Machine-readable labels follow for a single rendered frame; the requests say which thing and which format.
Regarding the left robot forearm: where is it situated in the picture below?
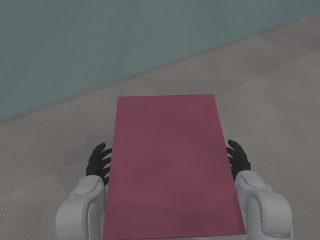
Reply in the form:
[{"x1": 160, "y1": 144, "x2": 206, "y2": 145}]
[{"x1": 54, "y1": 175, "x2": 107, "y2": 240}]

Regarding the left robot hand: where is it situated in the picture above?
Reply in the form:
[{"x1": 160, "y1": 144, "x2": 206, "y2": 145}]
[{"x1": 86, "y1": 142, "x2": 112, "y2": 186}]

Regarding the right robot hand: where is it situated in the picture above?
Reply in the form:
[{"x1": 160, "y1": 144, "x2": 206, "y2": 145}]
[{"x1": 226, "y1": 139, "x2": 251, "y2": 182}]

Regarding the carton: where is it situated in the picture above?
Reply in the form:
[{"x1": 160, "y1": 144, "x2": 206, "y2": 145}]
[{"x1": 102, "y1": 94, "x2": 246, "y2": 240}]

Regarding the right robot forearm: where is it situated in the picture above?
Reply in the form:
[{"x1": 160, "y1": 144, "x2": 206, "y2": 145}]
[{"x1": 234, "y1": 170, "x2": 293, "y2": 240}]

